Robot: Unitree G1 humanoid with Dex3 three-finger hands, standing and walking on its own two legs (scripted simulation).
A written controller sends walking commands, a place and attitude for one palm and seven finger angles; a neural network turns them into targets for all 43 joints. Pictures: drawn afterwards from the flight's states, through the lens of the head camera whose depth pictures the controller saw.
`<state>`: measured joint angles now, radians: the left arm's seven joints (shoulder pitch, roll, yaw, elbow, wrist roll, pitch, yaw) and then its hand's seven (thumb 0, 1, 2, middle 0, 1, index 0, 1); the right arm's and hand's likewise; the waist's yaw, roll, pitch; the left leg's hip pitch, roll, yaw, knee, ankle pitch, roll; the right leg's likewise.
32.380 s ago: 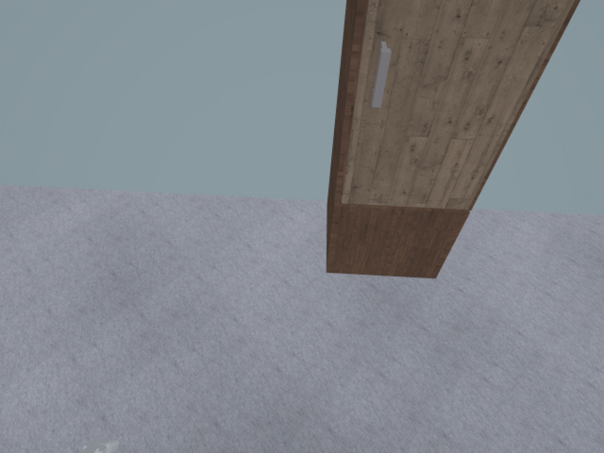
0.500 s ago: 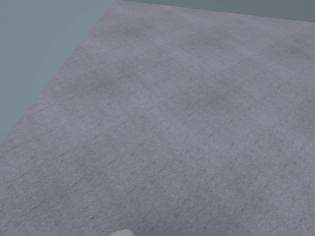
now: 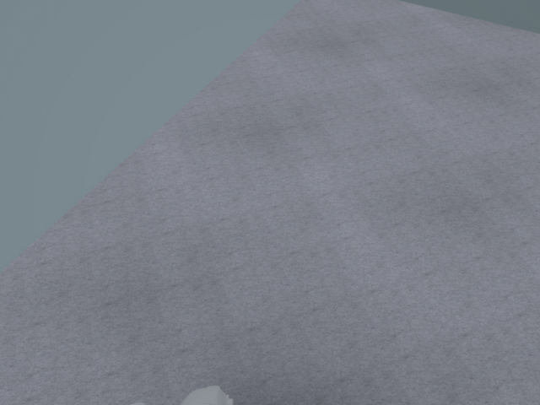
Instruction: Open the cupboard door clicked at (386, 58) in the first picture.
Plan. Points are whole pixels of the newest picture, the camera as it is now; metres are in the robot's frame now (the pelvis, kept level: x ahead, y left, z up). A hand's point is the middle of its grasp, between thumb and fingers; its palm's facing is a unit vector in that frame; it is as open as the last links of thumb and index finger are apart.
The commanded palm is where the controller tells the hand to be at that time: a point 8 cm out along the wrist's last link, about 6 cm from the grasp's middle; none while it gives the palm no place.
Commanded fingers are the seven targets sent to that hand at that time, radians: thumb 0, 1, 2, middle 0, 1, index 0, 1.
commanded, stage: turn to face it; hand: left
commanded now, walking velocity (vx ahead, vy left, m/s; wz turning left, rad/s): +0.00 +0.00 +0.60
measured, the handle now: out of the picture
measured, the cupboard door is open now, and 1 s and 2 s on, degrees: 44 44 44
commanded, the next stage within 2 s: none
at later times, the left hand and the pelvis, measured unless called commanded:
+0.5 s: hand out of the picture +0.08 +0.18 -0.15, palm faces +0.29 -0.91 -0.30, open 7.3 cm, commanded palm none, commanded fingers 0.00 0.90 0.90 -0.20 -0.30 -0.20 -0.30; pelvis +0.04 -0.04 -0.01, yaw +17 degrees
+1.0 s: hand out of the picture +0.00 +0.20 -0.17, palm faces +0.58 -0.77 -0.26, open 7.3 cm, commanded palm none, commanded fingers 0.00 0.90 0.90 -0.20 -0.30 -0.20 -0.30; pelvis +0.06 -0.03 +0.00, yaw +35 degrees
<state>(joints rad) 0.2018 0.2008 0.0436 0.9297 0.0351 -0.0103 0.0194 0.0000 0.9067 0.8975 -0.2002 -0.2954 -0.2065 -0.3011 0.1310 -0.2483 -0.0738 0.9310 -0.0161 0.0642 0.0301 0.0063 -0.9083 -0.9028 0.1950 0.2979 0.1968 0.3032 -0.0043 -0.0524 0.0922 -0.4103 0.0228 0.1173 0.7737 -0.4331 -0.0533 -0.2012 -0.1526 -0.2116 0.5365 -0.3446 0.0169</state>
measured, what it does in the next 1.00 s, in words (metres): steps on the spot, turning left: left foot, then right foot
